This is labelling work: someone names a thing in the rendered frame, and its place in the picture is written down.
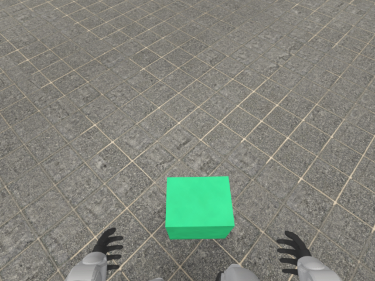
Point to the right robot forearm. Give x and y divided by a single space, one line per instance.
312 269

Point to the left robot forearm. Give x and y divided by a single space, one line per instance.
92 268

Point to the carton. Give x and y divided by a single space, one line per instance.
198 207

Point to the left robot hand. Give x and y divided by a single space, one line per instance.
102 243

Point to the right robot shin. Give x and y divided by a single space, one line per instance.
233 265

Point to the right robot thigh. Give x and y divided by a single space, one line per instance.
238 274

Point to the right robot hand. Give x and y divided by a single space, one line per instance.
299 251

